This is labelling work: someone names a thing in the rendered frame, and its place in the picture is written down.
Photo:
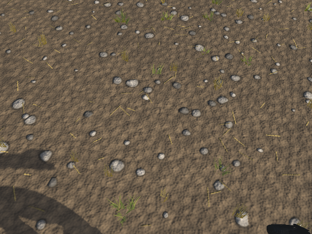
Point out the robot right hand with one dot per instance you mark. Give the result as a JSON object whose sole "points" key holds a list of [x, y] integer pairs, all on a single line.
{"points": [[286, 229]]}

